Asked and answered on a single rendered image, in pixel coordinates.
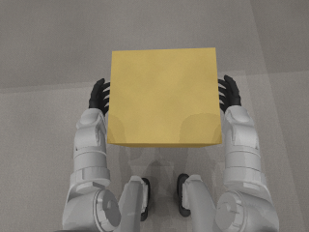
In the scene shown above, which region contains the right robot foot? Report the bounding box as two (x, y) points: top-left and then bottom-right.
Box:
(177, 173), (191, 218)

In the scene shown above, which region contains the robot right forearm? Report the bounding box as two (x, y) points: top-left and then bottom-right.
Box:
(222, 105), (279, 231)

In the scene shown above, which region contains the left robot hand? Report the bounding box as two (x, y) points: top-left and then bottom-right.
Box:
(89, 78), (110, 117)

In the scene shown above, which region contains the right robot hand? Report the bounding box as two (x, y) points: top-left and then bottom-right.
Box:
(217, 74), (241, 114)

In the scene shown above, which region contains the robot left forearm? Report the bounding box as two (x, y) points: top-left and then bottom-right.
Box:
(62, 108), (111, 230)

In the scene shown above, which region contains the left robot upper arm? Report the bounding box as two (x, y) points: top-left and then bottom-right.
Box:
(53, 188), (122, 232)

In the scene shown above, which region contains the carton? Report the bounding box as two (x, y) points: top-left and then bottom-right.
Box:
(106, 47), (222, 148)

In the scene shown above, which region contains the robot left thigh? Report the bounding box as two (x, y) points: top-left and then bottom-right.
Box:
(113, 181), (149, 232)

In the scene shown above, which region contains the right robot upper arm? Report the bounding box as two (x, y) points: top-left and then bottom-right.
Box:
(215, 189), (279, 232)

